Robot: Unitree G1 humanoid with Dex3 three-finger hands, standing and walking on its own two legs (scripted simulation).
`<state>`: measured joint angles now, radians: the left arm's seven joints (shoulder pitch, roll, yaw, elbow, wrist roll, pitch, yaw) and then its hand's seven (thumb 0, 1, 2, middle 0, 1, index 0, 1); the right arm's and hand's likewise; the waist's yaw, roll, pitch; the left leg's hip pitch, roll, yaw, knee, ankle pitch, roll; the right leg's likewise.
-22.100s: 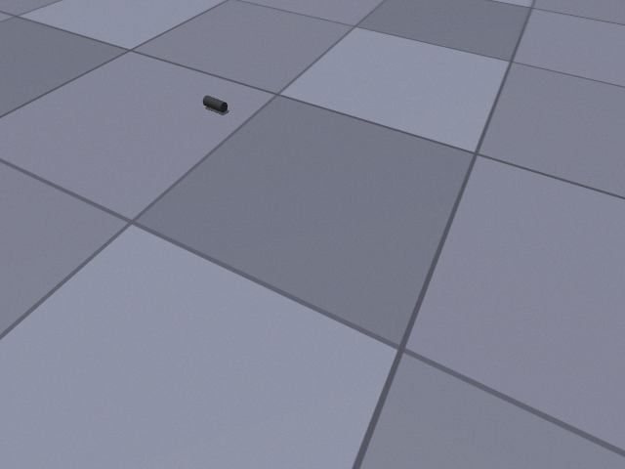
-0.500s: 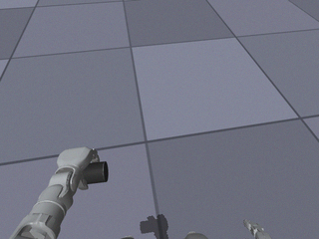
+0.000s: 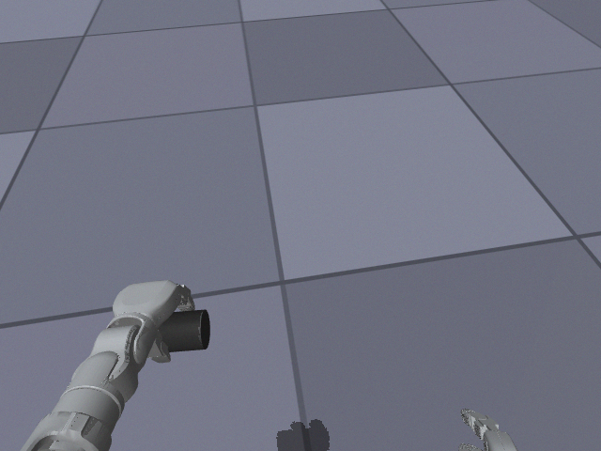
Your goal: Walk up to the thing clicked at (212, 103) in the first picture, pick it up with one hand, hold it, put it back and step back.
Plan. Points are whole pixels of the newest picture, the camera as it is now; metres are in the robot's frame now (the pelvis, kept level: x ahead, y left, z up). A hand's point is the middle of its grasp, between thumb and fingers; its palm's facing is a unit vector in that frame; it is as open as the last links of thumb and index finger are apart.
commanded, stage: hold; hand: left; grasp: from above
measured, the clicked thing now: (163, 332) +0.32 +0.23 -0.08
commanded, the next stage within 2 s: crouch in 1.28 s
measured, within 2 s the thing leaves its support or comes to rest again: neither
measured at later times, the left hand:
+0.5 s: hand (159, 337) +0.28 +0.21 -0.03, palm faces -0.44 -0.06 -0.89, open 8.9 cm
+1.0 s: hand (154, 340) +0.28 +0.21 -0.02, palm faces -0.45 -0.06 -0.89, open 8.9 cm
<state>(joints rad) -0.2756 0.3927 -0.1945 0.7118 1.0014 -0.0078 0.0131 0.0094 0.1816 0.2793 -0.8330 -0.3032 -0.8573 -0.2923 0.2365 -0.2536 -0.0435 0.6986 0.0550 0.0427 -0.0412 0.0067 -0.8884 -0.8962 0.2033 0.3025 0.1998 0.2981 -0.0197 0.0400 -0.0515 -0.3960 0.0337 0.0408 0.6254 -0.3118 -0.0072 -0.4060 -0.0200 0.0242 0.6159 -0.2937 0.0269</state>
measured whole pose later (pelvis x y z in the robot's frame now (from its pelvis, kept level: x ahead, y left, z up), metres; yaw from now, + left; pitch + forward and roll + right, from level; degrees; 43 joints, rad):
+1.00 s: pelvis -0.01 +0.00 +0.01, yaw +0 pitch +0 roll +0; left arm -0.23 0.40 -0.21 0.61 0.98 -0.01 -0.06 0.01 0.19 0.26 -0.82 -0.33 -0.85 -0.32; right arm 0.18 -0.25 -0.02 0.67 0.07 0.07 -0.06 0.01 -0.90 -0.90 0.20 0.30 0.20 0.30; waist 0.00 0.05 0.00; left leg -0.26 0.03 0.05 0.48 -0.23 -0.01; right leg -0.28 -0.02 0.03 0.50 -0.22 0.02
